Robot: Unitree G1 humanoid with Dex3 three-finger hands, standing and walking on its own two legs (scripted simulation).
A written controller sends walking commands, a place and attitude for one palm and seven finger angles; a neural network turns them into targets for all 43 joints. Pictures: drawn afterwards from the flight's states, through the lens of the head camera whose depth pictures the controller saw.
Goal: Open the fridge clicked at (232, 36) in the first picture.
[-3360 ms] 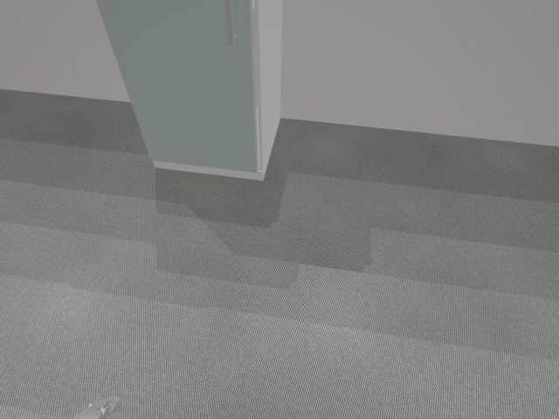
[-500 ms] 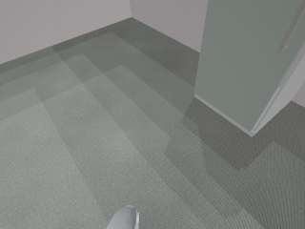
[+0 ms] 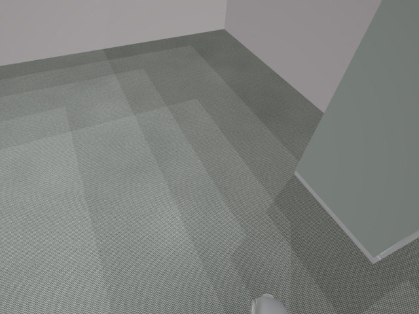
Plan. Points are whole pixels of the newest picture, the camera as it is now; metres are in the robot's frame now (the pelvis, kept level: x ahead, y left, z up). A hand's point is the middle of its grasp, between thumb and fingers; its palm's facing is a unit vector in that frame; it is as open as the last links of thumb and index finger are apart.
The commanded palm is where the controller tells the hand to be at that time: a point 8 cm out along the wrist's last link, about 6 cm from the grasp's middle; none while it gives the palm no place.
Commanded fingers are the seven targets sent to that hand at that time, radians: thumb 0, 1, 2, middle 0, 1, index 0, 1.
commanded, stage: walk to a spot facing it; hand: right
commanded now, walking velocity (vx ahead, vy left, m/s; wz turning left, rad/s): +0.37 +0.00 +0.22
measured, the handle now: out of the picture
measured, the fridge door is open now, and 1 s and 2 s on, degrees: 0 0 0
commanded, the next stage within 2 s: turn to face it in 0.56 s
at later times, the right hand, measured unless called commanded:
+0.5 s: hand (302, 258) +0.30 -0.22 -0.16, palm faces -0.13 +0.98 -0.17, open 7.4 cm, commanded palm none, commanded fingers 0.00 -0.90 -0.90 0.20 0.30 0.20 0.30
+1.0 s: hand (242, 190) +0.48 -0.07 -0.15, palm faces -0.24 +0.96 -0.16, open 7.3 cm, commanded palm none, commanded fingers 0.00 -0.90 -0.90 0.20 0.30 0.20 0.30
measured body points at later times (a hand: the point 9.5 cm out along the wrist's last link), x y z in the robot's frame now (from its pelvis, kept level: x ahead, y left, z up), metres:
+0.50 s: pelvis +0.21 -0.05 +0.00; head +0.22 -0.05 +0.45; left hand +0.18 +0.20 -0.14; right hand +0.30 -0.27 -0.15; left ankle +0.23 +0.11 -0.65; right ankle +0.20 -0.14 -0.74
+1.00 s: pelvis +0.31 +0.04 +0.00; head +0.32 +0.06 +0.45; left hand +0.27 +0.26 -0.17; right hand +0.49 -0.12 -0.14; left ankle +0.33 +0.12 -0.74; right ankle +0.34 -0.09 -0.68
